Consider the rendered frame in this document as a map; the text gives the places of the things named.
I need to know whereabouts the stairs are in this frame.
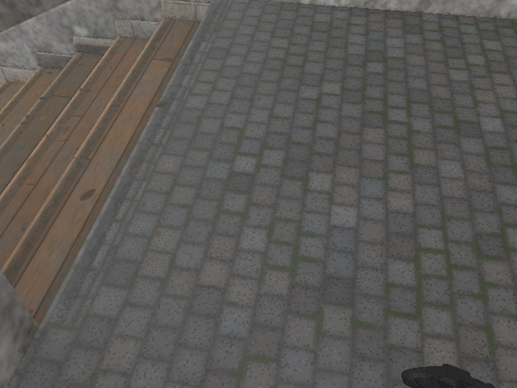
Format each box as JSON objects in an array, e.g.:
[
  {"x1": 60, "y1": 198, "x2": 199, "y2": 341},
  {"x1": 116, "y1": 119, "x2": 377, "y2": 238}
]
[{"x1": 0, "y1": 19, "x2": 201, "y2": 326}]

